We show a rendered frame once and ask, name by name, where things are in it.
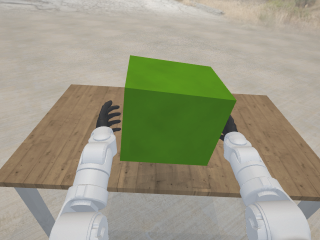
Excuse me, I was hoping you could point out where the table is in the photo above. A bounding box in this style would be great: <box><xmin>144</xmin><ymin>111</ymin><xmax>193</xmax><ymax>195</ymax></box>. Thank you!
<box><xmin>0</xmin><ymin>84</ymin><xmax>320</xmax><ymax>238</ymax></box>

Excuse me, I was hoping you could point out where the robot left hand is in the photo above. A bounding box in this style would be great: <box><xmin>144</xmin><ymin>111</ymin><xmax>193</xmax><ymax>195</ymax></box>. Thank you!
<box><xmin>96</xmin><ymin>100</ymin><xmax>121</xmax><ymax>132</ymax></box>

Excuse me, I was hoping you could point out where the right robot upper arm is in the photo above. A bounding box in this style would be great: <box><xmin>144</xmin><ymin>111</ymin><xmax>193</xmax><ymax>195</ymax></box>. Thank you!
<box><xmin>245</xmin><ymin>200</ymin><xmax>311</xmax><ymax>240</ymax></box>

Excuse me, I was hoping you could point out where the robot left forearm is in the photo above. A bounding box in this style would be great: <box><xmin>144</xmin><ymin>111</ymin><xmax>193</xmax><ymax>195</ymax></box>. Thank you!
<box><xmin>49</xmin><ymin>126</ymin><xmax>117</xmax><ymax>240</ymax></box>

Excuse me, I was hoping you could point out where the left robot upper arm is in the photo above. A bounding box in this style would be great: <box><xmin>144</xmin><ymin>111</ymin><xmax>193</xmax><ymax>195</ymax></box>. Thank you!
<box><xmin>50</xmin><ymin>211</ymin><xmax>109</xmax><ymax>240</ymax></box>

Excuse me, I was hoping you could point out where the carton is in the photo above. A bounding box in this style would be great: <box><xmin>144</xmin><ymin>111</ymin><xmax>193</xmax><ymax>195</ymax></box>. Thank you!
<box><xmin>120</xmin><ymin>55</ymin><xmax>237</xmax><ymax>166</ymax></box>

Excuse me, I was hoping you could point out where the robot right forearm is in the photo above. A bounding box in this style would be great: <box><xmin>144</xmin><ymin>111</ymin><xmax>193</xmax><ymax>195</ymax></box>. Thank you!
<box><xmin>223</xmin><ymin>131</ymin><xmax>311</xmax><ymax>240</ymax></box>

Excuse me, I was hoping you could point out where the robot right hand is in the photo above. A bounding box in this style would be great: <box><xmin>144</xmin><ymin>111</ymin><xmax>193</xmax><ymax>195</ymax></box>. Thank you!
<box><xmin>219</xmin><ymin>115</ymin><xmax>238</xmax><ymax>141</ymax></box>

